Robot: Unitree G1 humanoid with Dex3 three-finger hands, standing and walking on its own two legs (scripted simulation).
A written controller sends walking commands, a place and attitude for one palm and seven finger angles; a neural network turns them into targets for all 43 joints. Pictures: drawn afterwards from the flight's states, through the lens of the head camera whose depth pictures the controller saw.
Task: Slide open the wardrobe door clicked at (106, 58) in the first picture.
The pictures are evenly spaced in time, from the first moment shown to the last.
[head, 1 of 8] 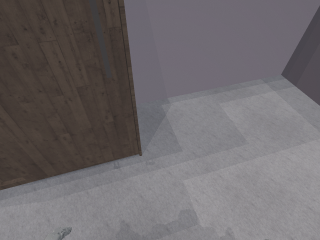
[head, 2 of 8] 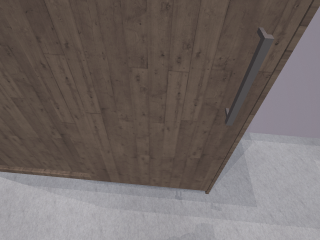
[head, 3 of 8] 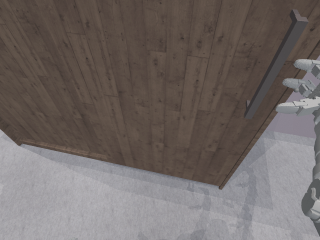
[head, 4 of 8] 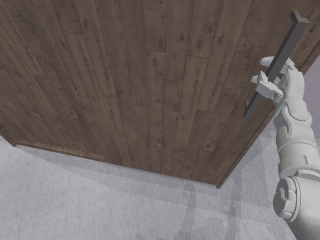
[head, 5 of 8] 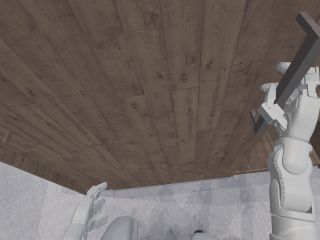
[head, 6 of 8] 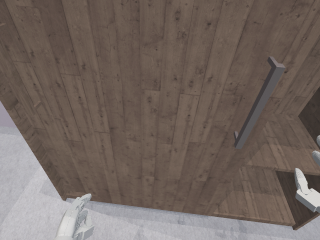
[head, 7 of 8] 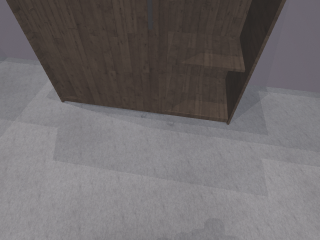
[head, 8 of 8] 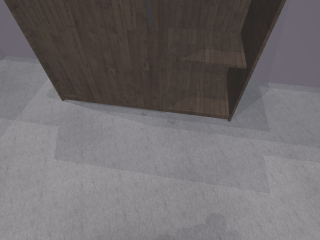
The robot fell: no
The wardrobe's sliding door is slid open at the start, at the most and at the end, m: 0.00 0.52 0.52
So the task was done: yes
